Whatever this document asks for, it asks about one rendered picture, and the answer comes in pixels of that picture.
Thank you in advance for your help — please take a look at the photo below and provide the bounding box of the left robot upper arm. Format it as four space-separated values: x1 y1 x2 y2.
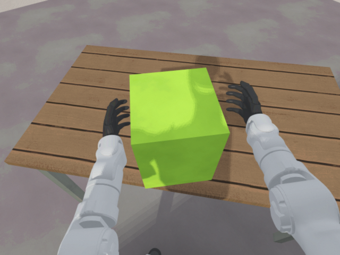
58 227 119 255

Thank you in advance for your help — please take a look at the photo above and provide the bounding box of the table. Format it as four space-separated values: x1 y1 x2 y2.
4 45 340 243

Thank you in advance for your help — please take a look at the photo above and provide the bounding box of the right robot upper arm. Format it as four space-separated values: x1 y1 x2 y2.
269 180 340 255

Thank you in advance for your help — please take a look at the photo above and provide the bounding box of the left robot hand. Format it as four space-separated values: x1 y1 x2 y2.
103 98 131 137

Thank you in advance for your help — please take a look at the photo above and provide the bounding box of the robot right forearm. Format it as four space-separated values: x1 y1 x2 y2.
245 114 340 223

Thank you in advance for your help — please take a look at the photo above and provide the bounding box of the right robot hand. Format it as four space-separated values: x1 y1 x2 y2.
226 81 262 124

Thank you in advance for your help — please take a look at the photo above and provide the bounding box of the robot left forearm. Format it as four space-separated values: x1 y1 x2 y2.
57 135 127 255

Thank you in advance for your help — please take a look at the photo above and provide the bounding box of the carton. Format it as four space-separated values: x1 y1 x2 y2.
130 67 230 189

